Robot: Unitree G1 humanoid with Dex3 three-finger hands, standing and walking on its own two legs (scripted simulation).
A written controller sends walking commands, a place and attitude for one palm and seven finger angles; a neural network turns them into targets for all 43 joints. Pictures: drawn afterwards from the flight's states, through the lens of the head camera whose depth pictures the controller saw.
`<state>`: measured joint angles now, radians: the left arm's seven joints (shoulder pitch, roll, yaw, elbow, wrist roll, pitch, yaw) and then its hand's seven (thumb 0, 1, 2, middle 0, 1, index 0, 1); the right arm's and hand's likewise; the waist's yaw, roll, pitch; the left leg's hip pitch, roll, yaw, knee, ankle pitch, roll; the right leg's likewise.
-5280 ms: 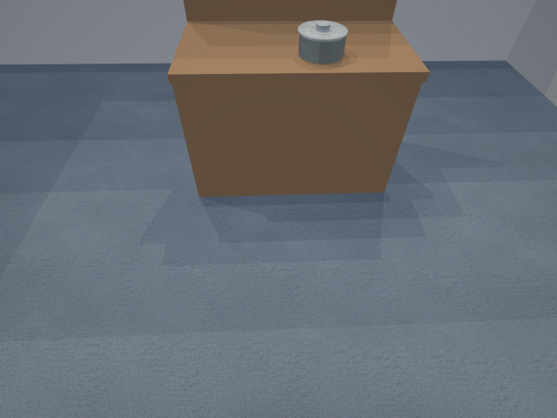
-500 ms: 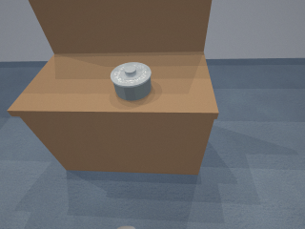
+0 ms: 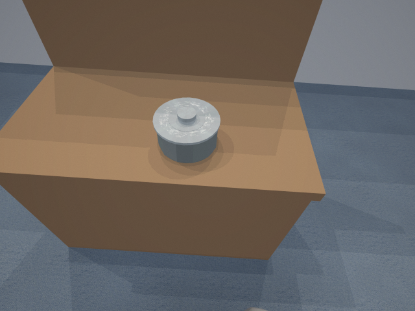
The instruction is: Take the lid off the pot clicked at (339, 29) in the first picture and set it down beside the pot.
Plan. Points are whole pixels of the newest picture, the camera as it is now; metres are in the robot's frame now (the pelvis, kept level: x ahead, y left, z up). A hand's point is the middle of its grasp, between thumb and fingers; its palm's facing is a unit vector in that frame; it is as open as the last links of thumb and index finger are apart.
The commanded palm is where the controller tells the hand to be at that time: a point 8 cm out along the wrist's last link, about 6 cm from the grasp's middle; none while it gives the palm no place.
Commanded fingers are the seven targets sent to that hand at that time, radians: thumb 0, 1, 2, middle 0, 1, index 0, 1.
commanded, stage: take the last steps up to it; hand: left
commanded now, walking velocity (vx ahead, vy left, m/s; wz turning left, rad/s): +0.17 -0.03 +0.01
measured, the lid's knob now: (186, 114) +0.60 +0.11 +0.01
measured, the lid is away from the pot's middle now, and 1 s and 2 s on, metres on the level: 0.00 0.00 0.00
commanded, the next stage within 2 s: come to a stop and stand still in 0.06 s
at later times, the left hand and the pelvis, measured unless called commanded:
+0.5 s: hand (133, 299) +0.17 +0.18 -0.18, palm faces +0.04 -0.98 -0.21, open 7.2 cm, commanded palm none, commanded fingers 0.00 0.90 0.90 -0.20 -0.30 -0.20 -0.30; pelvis +0.09 +0.00 -0.01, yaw +1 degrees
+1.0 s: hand out of the picture +0.05 +0.18 -0.17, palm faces +0.03 -0.98 -0.22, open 7.3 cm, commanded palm none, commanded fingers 0.00 0.90 0.90 -0.20 -0.30 -0.20 -0.30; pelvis +0.07 +0.00 -0.01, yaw +1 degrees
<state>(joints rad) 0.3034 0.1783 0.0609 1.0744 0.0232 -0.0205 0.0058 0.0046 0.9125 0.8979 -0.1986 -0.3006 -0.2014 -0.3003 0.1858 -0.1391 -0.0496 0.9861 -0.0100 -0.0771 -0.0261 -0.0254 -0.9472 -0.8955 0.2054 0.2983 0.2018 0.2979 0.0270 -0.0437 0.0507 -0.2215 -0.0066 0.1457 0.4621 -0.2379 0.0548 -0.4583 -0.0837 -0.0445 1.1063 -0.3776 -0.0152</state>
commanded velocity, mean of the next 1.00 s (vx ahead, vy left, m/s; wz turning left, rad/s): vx -0.06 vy -0.01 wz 0.00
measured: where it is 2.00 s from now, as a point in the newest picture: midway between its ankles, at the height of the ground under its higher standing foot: outside the picture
